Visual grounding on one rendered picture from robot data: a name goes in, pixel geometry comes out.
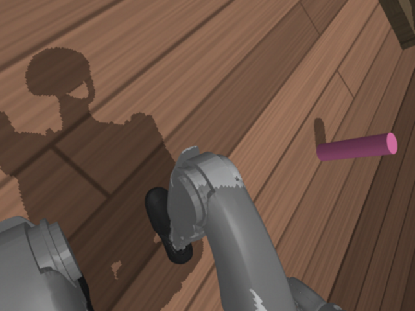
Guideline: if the right robot foot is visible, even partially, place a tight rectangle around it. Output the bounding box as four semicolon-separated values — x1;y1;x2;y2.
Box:
145;187;193;264

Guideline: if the bookshelf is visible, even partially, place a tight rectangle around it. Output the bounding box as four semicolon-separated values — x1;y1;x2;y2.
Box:
378;0;415;50

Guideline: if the left robot foot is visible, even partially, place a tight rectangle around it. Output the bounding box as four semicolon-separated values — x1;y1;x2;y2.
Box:
78;274;94;311

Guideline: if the right robot hand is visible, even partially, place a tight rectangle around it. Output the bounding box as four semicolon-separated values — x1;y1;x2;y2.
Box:
287;277;327;311

